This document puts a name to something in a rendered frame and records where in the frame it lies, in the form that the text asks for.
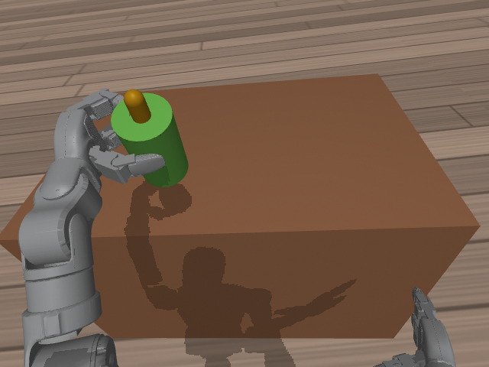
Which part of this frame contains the left robot hand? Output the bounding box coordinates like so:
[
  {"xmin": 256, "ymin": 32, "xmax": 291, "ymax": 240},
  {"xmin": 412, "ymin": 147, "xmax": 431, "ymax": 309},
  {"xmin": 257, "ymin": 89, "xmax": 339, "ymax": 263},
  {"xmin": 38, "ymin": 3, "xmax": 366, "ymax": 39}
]
[{"xmin": 53, "ymin": 88, "xmax": 165, "ymax": 184}]

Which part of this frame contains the left robot arm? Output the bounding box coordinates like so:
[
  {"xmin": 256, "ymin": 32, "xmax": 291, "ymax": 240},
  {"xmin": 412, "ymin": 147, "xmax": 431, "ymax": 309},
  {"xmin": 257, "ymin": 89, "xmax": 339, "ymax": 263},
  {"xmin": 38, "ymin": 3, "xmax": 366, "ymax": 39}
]
[{"xmin": 18, "ymin": 158, "xmax": 118, "ymax": 367}]

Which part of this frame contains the bottle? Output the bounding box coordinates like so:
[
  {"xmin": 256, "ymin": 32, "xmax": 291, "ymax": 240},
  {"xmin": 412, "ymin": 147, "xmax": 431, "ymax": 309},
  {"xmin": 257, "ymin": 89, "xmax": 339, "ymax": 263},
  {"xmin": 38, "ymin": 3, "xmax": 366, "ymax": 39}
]
[{"xmin": 111, "ymin": 89, "xmax": 188, "ymax": 187}]

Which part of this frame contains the right robot hand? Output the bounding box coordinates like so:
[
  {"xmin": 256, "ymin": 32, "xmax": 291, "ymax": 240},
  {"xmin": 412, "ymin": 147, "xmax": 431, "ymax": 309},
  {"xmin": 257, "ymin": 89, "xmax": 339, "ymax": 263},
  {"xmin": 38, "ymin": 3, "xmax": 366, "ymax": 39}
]
[{"xmin": 374, "ymin": 287, "xmax": 456, "ymax": 367}]

